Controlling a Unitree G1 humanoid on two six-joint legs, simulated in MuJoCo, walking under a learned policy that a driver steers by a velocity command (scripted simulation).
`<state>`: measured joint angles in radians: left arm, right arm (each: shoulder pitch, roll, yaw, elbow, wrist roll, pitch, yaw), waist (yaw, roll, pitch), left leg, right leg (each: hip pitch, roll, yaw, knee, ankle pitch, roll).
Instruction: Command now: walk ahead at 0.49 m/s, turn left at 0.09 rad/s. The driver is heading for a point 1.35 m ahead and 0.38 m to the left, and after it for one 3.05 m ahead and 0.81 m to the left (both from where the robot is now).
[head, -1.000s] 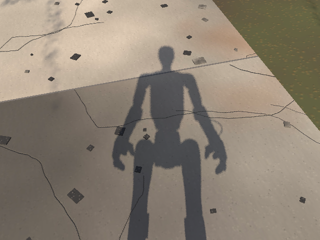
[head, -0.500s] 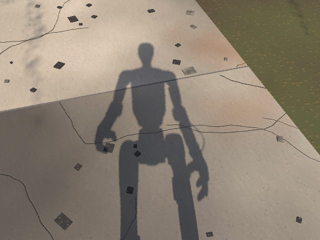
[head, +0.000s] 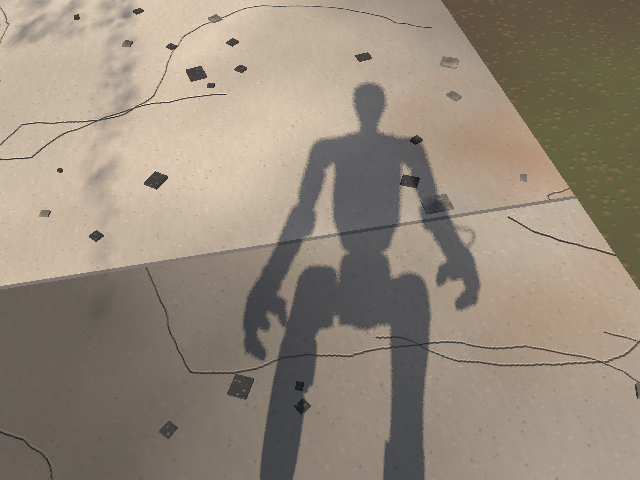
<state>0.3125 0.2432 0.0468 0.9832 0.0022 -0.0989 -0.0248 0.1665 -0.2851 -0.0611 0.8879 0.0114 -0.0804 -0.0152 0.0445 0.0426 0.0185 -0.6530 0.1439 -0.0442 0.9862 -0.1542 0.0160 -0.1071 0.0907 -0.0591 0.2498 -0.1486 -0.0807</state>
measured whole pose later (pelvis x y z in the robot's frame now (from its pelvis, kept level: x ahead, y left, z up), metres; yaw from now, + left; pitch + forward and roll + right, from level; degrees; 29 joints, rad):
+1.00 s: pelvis +0.59 +0.11 +0.00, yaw +27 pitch +2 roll -1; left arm 0.30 0.26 0.05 0.87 0.00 -0.11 -0.02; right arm 0.23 -0.30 -0.06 0.72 0.01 -0.05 -0.01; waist 0.05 0.05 0.01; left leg -0.58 0.06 -0.06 1.01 -0.30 0.02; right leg -0.18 0.04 -0.03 0.33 -0.18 -0.04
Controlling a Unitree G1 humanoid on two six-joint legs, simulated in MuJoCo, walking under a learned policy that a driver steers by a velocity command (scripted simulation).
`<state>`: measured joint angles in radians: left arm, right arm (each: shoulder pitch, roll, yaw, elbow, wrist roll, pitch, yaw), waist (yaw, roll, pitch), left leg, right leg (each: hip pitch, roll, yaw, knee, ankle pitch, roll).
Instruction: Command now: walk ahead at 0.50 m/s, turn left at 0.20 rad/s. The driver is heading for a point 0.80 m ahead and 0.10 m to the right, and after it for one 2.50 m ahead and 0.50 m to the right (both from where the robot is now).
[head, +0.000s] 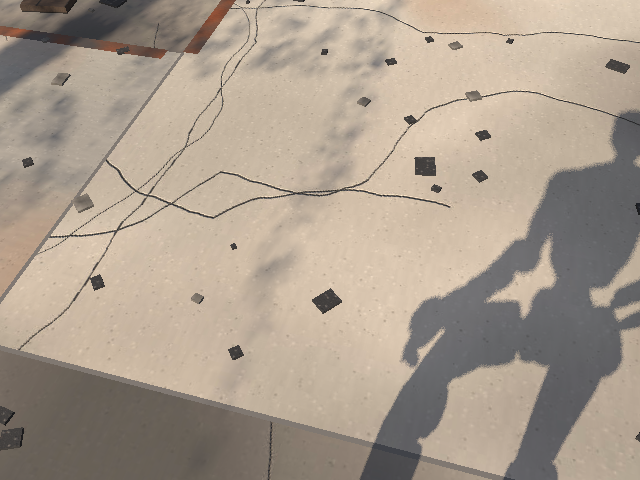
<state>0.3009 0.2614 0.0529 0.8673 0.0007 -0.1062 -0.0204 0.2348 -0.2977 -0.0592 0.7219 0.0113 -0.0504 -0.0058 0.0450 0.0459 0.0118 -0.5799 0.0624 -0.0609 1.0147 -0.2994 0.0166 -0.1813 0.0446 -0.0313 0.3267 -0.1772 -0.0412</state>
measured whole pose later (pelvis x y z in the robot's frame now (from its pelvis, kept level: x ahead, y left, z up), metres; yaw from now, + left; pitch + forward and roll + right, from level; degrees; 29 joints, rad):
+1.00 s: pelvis +0.55 -0.01 +0.00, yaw -18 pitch +2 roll +0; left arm 0.27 0.28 0.07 0.74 -0.01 -0.05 -0.02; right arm 0.18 -0.29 -0.05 0.74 -0.01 -0.11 0.00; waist 0.02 0.02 0.04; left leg -0.54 0.09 -0.06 1.10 -0.34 -0.02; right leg -0.27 0.11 0.04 0.41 -0.16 -0.10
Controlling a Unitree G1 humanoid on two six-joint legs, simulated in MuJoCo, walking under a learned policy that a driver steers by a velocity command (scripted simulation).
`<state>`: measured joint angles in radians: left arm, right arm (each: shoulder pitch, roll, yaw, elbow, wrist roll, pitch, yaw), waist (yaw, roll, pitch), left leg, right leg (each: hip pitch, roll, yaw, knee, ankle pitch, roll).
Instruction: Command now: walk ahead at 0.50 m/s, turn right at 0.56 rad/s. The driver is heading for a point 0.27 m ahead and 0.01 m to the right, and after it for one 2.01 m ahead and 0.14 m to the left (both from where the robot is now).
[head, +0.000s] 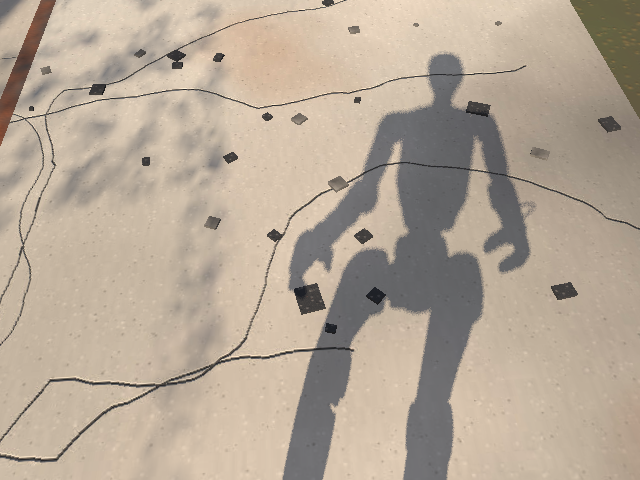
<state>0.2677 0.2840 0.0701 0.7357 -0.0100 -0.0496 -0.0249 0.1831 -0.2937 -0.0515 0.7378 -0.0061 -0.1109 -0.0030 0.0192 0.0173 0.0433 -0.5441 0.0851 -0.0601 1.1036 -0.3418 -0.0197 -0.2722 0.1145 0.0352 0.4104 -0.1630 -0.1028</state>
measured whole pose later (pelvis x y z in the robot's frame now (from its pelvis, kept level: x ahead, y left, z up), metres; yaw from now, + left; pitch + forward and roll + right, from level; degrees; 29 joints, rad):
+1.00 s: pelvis +0.52 -0.05 +0.00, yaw -1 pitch +1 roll -2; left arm 0.30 0.26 0.07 0.79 0.01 -0.09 -0.01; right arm 0.22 -0.32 -0.08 0.74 0.02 -0.03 0.00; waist 0.04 0.05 0.01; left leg -0.65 0.10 -0.05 1.04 -0.23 -0.01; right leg -0.12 0.01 -0.12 0.30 -0.20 -0.02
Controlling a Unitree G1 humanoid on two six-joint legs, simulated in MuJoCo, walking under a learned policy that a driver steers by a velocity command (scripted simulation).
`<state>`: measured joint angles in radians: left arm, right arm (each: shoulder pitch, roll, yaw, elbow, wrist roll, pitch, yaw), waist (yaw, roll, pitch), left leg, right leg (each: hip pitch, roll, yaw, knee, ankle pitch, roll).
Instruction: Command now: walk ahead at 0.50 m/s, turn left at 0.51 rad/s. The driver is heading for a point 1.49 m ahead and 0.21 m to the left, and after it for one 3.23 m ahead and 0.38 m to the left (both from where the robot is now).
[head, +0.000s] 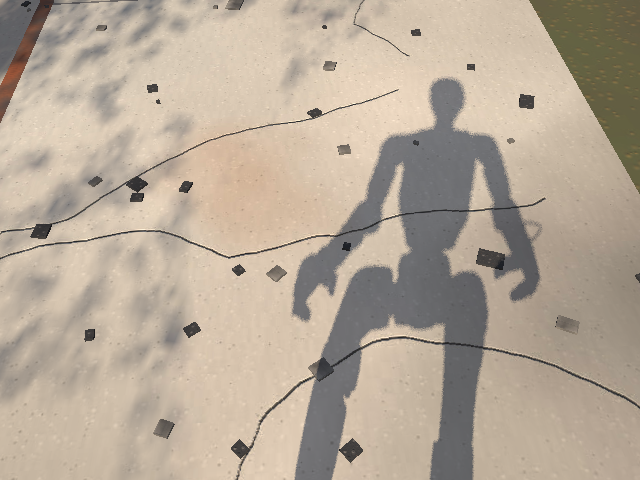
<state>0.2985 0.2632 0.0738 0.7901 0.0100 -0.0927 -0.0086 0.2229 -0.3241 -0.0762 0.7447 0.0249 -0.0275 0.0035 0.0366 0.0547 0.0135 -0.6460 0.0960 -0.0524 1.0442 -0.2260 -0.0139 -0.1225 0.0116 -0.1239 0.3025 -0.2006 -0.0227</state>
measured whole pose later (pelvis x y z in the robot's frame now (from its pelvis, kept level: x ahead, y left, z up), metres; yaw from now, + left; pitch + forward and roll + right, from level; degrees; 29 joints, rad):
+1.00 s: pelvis +0.56 +0.12 +0.00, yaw +21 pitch +1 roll -1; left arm 0.30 0.26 0.04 0.81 0.00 -0.09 -0.03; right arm 0.24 -0.30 -0.05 0.73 0.01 -0.06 0.00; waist 0.03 0.04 0.02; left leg -0.58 0.08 -0.05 1.04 -0.28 0.01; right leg -0.19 0.07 -0.04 0.34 -0.17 -0.07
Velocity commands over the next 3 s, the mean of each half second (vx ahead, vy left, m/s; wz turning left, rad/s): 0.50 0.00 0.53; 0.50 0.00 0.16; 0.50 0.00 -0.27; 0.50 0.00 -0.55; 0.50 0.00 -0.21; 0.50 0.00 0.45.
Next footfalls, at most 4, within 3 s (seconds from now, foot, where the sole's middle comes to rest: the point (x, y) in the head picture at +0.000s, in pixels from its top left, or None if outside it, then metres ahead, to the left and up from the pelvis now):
0.24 left None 0.29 0.16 -0.78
0.78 right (329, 414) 0.63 0.05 -0.78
1.28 left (197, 334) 0.83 0.38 -0.78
1.80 right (300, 240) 1.13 0.15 -0.78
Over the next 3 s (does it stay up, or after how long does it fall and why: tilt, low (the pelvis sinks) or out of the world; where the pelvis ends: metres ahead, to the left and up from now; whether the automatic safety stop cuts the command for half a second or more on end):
stays up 1.63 0.14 0.00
